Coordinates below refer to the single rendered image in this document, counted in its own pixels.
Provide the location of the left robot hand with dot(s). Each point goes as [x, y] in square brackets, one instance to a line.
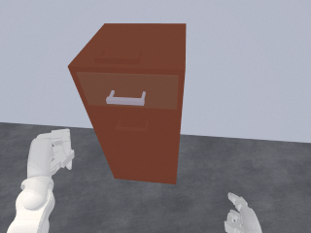
[42, 153]

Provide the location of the robot left forearm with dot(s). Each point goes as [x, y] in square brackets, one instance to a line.
[34, 206]

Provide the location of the handle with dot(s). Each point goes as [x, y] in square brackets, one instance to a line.
[117, 59]
[131, 130]
[126, 100]

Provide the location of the right robot hand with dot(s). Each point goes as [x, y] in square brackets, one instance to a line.
[245, 221]

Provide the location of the cabinet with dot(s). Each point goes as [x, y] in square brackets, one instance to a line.
[151, 157]

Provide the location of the drawer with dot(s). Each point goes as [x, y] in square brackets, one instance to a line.
[161, 90]

